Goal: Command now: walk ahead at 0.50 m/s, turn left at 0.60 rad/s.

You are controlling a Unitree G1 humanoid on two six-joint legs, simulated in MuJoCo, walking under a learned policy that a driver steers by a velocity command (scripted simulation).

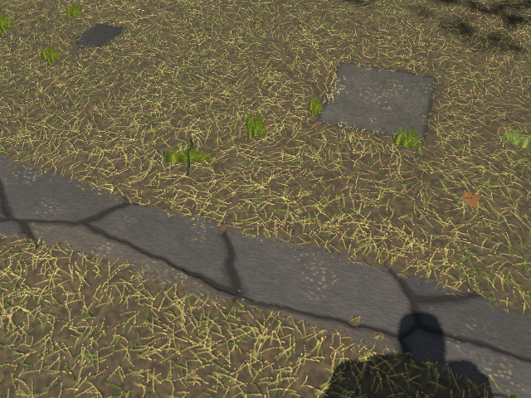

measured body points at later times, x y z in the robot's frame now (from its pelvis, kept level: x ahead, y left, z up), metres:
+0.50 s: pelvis +0.25 +0.08 +0.00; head +0.29 +0.10 +0.45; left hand +0.33 +0.38 -0.12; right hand +0.42 -0.16 -0.10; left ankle +0.25 +0.15 -0.74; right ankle +0.37 -0.08 -0.67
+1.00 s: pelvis +0.37 +0.07 -0.01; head +0.42 +0.05 +0.44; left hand +0.54 +0.35 -0.09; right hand +0.51 -0.22 -0.12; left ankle +0.40 +0.23 -0.69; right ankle +0.41 -0.03 -0.74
